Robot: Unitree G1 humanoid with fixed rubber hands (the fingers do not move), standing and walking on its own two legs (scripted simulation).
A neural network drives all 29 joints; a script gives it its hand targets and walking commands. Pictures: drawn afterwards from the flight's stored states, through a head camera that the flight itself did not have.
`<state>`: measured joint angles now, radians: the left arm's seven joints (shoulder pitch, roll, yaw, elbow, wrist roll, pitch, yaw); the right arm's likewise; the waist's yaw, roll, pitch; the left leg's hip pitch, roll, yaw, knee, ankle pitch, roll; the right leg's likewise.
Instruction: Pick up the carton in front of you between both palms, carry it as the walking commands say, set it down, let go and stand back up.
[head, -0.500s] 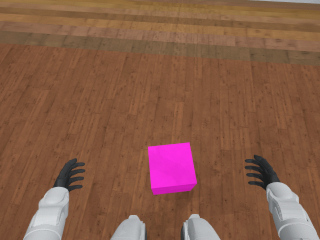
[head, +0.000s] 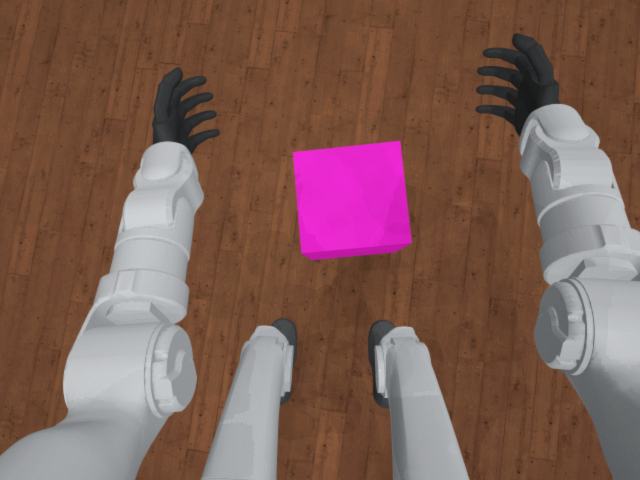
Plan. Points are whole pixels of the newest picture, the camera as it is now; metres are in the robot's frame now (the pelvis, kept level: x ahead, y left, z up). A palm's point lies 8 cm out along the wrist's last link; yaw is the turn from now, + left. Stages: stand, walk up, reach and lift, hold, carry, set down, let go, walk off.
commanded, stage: reach and lift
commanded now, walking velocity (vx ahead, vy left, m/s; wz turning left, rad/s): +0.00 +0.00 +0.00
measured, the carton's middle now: (350, 208) +0.49 -0.02 -0.52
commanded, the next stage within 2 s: none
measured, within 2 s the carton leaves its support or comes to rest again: leaves its support in 1.76 s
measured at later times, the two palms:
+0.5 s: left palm (233, 194) +0.47 +0.18 -0.30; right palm (462, 178) +0.50 -0.21 -0.31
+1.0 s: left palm (252, 205) +0.48 +0.18 -0.45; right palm (432, 197) +0.50 -0.19 -0.47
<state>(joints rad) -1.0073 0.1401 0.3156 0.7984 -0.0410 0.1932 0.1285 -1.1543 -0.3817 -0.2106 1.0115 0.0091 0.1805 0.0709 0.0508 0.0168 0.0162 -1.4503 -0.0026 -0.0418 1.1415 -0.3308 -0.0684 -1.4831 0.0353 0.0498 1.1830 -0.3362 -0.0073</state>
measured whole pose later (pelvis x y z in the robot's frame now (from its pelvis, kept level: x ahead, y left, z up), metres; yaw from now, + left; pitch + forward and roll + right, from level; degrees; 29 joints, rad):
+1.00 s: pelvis -0.03 +0.01 -0.27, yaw +4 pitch +38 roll +4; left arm -1.36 0.26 0.10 1.07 -0.27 0.03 0.19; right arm -1.44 -0.47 -0.02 1.23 0.23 0.00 -0.03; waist 0.01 0.06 0.34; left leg -2.26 -0.08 -0.03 2.12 -0.53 -0.09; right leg -2.29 0.01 0.06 2.17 -0.55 0.01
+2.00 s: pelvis -0.03 +0.02 -0.25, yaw +1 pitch +39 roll +2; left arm -1.08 0.02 0.38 0.75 -0.07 0.16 0.20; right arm -1.22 -0.25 -0.11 0.94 0.07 0.22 -0.09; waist -0.01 0.08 0.06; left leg -2.24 -0.12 -0.07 2.10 -0.55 -0.11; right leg -2.26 0.07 0.07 2.12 -0.54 0.06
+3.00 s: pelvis +0.05 +0.02 +0.03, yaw -2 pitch +29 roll +0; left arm -0.48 -0.15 0.38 0.61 0.16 0.23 0.08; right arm -0.51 0.06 -0.31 0.66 -0.19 0.29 -0.03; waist -0.01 0.03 -0.26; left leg -1.18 -0.11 -0.14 1.15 -0.46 -0.04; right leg -1.20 0.08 0.12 1.15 -0.45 0.03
